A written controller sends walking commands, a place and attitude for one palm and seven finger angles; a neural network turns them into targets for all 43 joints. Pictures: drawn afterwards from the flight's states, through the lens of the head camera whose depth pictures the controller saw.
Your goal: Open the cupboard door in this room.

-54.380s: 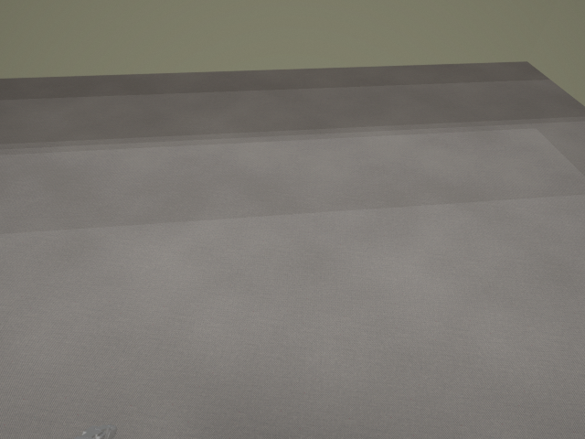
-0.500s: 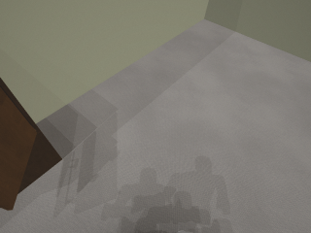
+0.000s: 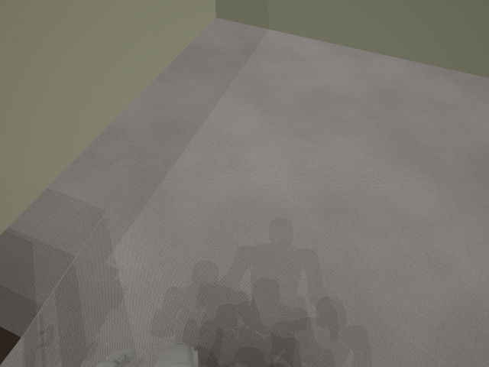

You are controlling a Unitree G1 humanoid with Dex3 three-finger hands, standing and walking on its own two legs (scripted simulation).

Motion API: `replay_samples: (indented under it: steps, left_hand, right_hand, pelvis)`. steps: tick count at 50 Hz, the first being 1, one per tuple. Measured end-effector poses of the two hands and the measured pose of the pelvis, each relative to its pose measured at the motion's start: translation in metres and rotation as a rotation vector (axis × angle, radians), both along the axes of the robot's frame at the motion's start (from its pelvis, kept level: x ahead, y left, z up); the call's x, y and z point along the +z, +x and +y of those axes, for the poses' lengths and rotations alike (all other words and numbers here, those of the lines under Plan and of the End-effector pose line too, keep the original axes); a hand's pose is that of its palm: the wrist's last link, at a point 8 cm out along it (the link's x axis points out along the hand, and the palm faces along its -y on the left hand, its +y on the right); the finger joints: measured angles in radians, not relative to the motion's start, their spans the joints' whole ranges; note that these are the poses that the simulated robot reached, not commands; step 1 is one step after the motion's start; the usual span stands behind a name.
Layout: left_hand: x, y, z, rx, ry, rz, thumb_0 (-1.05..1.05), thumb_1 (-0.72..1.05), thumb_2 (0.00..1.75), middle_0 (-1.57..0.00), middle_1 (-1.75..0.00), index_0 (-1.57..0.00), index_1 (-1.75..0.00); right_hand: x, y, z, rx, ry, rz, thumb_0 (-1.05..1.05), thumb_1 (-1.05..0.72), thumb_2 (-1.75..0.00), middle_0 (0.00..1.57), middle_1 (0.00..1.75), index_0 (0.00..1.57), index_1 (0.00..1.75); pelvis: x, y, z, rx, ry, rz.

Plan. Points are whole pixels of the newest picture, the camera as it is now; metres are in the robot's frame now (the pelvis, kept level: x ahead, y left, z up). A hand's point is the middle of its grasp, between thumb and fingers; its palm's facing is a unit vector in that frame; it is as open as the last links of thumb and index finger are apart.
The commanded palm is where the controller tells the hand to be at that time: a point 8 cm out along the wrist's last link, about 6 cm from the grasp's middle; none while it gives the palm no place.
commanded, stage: walk to a spot facing it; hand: left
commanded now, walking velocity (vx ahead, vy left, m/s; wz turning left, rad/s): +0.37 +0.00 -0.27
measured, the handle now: out of the picture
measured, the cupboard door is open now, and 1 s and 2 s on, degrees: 47 47 47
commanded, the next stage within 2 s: turn to face it in 1.06 s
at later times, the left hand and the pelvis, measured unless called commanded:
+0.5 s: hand (181, 260) +0.34 +0.14 -0.16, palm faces -0.17 -0.97 -0.20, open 7.3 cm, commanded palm none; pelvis +0.20 -0.03 -0.01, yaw -10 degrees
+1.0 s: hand (217, 191) +0.53 +0.08 -0.16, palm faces -0.23 -0.96 -0.17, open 7.3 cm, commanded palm none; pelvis +0.40 -0.09 +0.00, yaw -14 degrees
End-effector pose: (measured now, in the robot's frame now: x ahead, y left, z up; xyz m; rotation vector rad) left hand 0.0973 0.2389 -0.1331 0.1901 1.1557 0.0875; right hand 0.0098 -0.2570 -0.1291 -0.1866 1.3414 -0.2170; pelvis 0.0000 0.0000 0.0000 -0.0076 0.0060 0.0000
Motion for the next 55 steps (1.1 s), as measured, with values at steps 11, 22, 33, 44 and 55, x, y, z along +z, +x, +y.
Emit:
replay_samples:
  steps: [11, 22, 33, 44, 55]
  left_hand:
    - [-0.021, 0.045, 0.024, -0.015, -0.029, 0.146, 0.00, 0.92, 0.90, -0.20, -0.30, -0.20, -0.30]
    - [0.007, 0.212, -0.028, -0.158, -0.016, -0.009, 0.00, 0.91, 0.90, -0.20, -0.30, -0.20, -0.30]
    - [-0.008, 0.255, -0.059, -0.109, -0.016, 0.077, -0.01, 0.94, 0.90, -0.20, -0.30, -0.20, -0.30]
    - [-0.014, 0.335, -0.065, -0.138, -0.020, 0.179, 0.00, 0.92, 0.90, -0.20, -0.30, -0.20, -0.30]
    - [-0.003, 0.489, -0.145, -0.176, -0.008, -0.045, 0.00, 0.91, 0.90, -0.20, -0.30, -0.20, -0.30]
  right_hand:
    - [0.012, 0.130, 0.035, 0.003, -0.020, -0.246, 0.00, -0.91, -0.89, 0.20, 0.29, 0.20, 0.30]
    - [-0.001, 0.077, 0.024, -0.189, 0.065, 0.094, 0.00, -0.92, -0.89, 0.20, 0.30, 0.20, 0.30]
    - [0.004, 0.195, -0.021, -0.207, 0.031, 0.034, 0.01, -0.92, -0.89, 0.19, 0.29, 0.20, 0.30]
    - [0.002, 0.306, -0.017, -0.201, 0.035, -0.081, 0.00, -0.92, -0.89, 0.20, 0.29, 0.20, 0.30]
    - [-0.026, 0.324, -0.055, -0.272, 0.141, 0.180, 0.01, -0.91, -0.89, 0.20, 0.29, 0.20, 0.30]
  pelvis:
    - [-0.006, 0.089, 0.023, -0.109, -0.011, -0.002]
    - [0.004, 0.175, -0.013, -0.172, 0.007, -0.003]
    - [0.005, 0.260, -0.042, -0.184, -0.004, -0.001]
    - [0.003, 0.356, -0.054, -0.229, 0.010, 0.008]
    - [-0.010, 0.444, -0.114, -0.216, 0.010, -0.015]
